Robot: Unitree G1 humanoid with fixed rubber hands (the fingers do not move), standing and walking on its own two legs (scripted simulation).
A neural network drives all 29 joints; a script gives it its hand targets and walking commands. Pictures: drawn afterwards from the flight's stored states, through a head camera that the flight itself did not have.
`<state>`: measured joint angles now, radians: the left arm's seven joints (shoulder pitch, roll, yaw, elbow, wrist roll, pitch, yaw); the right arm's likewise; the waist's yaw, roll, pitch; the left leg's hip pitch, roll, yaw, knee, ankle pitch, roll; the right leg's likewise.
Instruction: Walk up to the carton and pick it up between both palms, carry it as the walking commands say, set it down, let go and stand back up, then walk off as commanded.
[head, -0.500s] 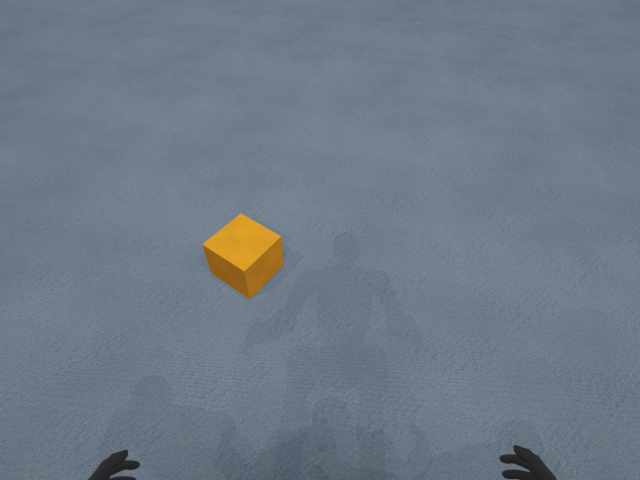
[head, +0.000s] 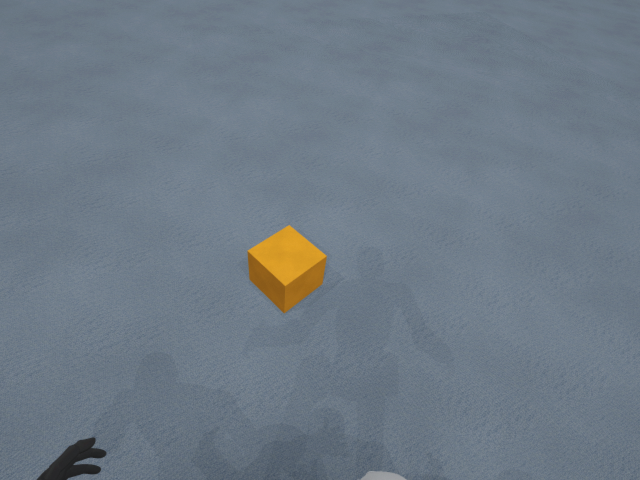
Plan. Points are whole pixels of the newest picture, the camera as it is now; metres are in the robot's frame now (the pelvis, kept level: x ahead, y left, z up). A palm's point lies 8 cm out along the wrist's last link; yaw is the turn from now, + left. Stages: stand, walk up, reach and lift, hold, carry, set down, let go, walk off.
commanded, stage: walk up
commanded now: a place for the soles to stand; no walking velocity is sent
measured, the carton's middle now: (286, 268) +0.94 +0.06 -0.67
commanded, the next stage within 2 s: none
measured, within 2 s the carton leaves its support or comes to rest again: neither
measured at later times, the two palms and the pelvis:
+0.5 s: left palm (162, 418) +0.22 +0.20 -0.06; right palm (570, 355) +0.33 -0.42 -0.09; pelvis +0.20 -0.12 +0.01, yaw +12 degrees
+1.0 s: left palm (240, 336) +0.36 +0.12 -0.11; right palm (589, 280) +0.49 -0.53 -0.08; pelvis +0.35 -0.21 -0.02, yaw +18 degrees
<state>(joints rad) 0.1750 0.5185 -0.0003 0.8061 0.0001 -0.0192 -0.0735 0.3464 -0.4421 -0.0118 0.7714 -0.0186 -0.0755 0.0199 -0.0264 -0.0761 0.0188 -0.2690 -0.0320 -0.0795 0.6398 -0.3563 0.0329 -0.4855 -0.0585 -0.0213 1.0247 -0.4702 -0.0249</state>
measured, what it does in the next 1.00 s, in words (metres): walks ahead, turning left: right foot, then left foot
